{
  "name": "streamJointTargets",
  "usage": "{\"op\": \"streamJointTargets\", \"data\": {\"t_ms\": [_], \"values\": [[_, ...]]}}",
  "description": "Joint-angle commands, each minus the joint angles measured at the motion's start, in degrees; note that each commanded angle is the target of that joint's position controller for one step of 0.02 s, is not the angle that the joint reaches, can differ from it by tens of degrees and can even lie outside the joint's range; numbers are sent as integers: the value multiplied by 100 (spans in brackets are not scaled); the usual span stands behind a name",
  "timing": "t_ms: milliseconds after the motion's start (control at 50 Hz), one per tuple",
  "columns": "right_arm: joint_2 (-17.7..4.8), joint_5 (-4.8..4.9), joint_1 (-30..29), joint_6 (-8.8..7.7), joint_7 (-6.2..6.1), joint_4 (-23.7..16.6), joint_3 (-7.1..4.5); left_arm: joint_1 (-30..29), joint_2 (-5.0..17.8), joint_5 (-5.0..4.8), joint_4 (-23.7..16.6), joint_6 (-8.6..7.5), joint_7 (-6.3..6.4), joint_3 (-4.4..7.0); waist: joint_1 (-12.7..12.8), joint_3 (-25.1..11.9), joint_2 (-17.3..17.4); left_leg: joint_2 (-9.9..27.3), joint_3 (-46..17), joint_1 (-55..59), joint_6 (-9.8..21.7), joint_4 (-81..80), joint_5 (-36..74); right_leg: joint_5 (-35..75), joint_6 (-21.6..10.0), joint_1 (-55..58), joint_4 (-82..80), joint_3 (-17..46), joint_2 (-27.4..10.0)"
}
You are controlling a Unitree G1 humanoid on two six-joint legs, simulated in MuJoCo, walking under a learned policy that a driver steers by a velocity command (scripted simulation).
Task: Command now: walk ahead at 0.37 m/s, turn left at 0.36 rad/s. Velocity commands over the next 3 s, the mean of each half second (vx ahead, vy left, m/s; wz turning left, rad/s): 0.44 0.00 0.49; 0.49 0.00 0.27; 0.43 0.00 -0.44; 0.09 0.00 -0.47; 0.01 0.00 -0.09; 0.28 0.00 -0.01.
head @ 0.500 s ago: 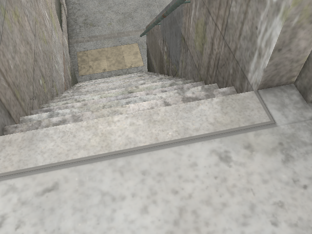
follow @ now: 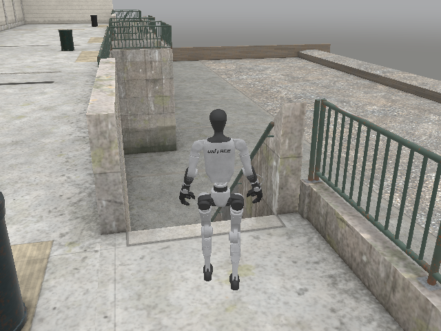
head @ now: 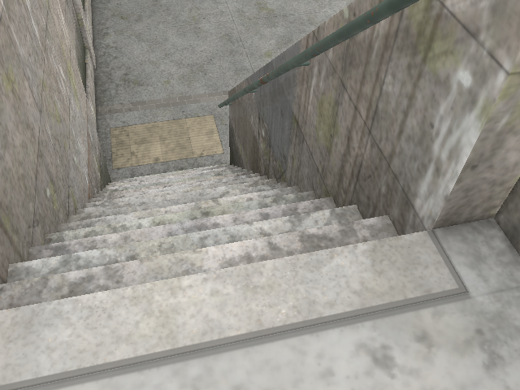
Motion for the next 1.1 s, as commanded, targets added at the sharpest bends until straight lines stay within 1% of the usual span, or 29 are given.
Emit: {"op": "streamJointTargets", "data": {"t_ms": [20,40,80,160,180,200,280,340,380,420,440,460,480,500,540,600,660,800,840,880,900,920,940,960,1000,1040,1060,1080,1100], "values": [[-1047,15,1530,-128,5,13,-303,-438,547,-34,-752,-373,-100,89,-495,-756,1430,1931,-3944,3521,1714,-1617,380,-896,54,-3556,3025,531,84],[-864,-2,1263,-131,-10,-102,-264,-514,567,-129,-752,-430,-174,88,-400,-416,997,1777,-3489,3229,1540,-1612,268,-463,9,-3755,3165,620,-169],[-686,34,885,-76,-56,-297,-200,-734,600,-22,-798,-456,-204,124,-216,-54,334,1498,-2788,2445,1292,-1797,728,259,46,-3489,2461,524,-489],[-919,8,820,2,-199,-477,-253,-868,426,15,-869,-371,-155,120,-79,-38,581,1024,-2019,1644,1132,-1988,1683,997,365,-2635,1109,247,-380],[-678,-609,1107,-261,15,-286,-125,-256,-121,629,-627,-270,-234,-136,-60,-320,1058,708,-1709,1433,1223,-2221,479,1506,458,-2155,1131,189,-415],[-651,-579,1052,-344,122,-343,-161,-300,-17,609,-589,-203,-289,-116,-112,142,824,677,-1739,953,1181,-2325,140,1679,475,-2077,946,105,-439],[-899,-365,1388,-372,300,-273,-208,-1150,283,363,-886,-148,-290,-159,-387,259,538,1011,-2135,1222,1338,-1991,806,1700,430,-1967,-188,96,-501],[-1011,-385,1573,-291,278,-204,-240,-1495,327,312,-1025,-268,-234,-221,-486,305,648,1200,-2471,1821,1326,-1679,1506,1589,315,-1926,-727,-44,-361],[-1038,-443,1309,-230,288,-204,-233,-1347,407,222,-988,-340,-185,-218,-185,281,608,1056,-2444,1523,1085,-1413,2163,2028,106,-962,-1138,-195,-212],[-696,-506,926,-278,316,-322,-107,177,852,124,-638,-491,-106,-82,604,-612,222,244,-1999,477,409,117,2458,2648,-595,1439,-852,161,-662],[90,-595,1651,-416,286,-544,125,1617,1239,171,-355,-491,-64,-27,713,-2322,-1301,-914,-1268,-1155,-176,2105,168,3165,-2232,4266,-1151,2579,-2364],[-139,-490,1164,-473,333,-517,70,2268,959,319,-67,-444,-86,-99,1011,-1714,-1049,-721,-1089,-2520,-191,3566,-1941,2108,-2224,4128,-1962,3946,-2944],[-305,-422,749,-444,262,-506,-5,1736,902,285,-83,-497,-117,-67,774,-262,-483,-190,-1021,-2991,-23,4186,-1415,893,-1631,2730,-2212,3239,-2816],[-349,-454,733,-381,135,-343,2,1069,467,212,-192,-469,-96,-192,495,166,-404,264,-776,-2692,98,4178,-867,267,-1268,1644,-2445,2328,-2521],[-149,-655,758,-256,124,-252,88,516,-183,181,-317,-445,-17,-397,193,161,-379,609,-742,-1931,162,3537,-215,1301,-1098,874,-2913,1404,-2179],[124,-511,294,-169,281,-368,208,443,115,303,-242,-477,119,-252,189,122,-306,783,-499,-1935,-57,2564,-1,2369,-1061,956,-3212,312,-1951],[186,-409,-140,-113,425,-452,302,769,408,445,-35,-502,29,-119,322,196,-170,704,-44,-1686,-139,1370,1008,3473,-1068,715,-3243,-492,-1718],[-259,-432,-568,34,235,-631,221,818,714,424,361,-484,-298,12,82,342,-287,418,-180,-1176,189,174,1462,4131,-863,1079,-2662,-819,-1946],[-380,-368,-635,13,169,-679,156,1057,818,406,546,-399,-283,45,-21,270,-274,79,90,-484,344,-303,1503,4918,-774,1200,-2166,-865,-1895],[-1033,-229,386,-94,50,-399,-146,1238,820,462,608,-405,-347,36,-432,-519,-51,-52,-10,1917,794,-8,2186,5197,-353,302,-663,-1132,-1360],[-1271,-234,1772,-84,-5,23,-183,2217,12,573,634,-435,-436,-245,-452,-2098,1122,1504,-1822,4914,1961,-20,3363,2257,89,-1479,1154,-1081,-831],[-1107,-264,2999,-24,-63,378,-129,1868,-54,440,598,-447,-649,-315,-1010,-2644,1117,2414,-3852,5640,2278,-1287,1552,-1091,90,-2499,2409,-241,-124],[-1153,-408,2866,-106,-170,557,-264,735,110,273,439,-401,-665,-219,-1191,-979,731,2093,-3378,4454,1500,-1771,9,-798,-181,-3452,3124,401,-450],[-942,-306,2079,-152,-196,475,-232,429,294,307,453,-431,-504,-161,-870,-46,756,1928,-2582,3046,1185,-1958,-452,-348,-242,-3536,3289,369,-770],[-91,-247,1205,-134,-257,334,54,687,170,472,482,-409,-341,-194,-238,-97,642,1811,-1748,1560,1153,-2265,372,73,-276,-2575,2994,506,-1122],[153,-326,923,-168,-278,241,132,798,-208,459,534,-331,-354,-271,92,-73,444,1736,-1124,940,1094,-2618,914,283,-161,-2138,2728,495,-1156],[-667,-193,1037,-164,-217,229,-119,1033,236,-183,503,-34,-218,-54,226,-185,145,1678,-827,1051,811,-2279,2235,586,-45,-1836,2715,259,-870],[24,-544,929,-273,-216,271,76,996,-350,364,618,-188,-429,-318,171,67,557,1700,-383,629,1108,-2700,1554,1079,-94,-2199,2622,475,-1175],[66,-573,1093,-287,-240,337,85,829,-357,447,545,-237,-512,-301,87,255,474,1716,-284,713,1113,-2797,1401,1337,-80,-2385,2215,418,-1168]]}}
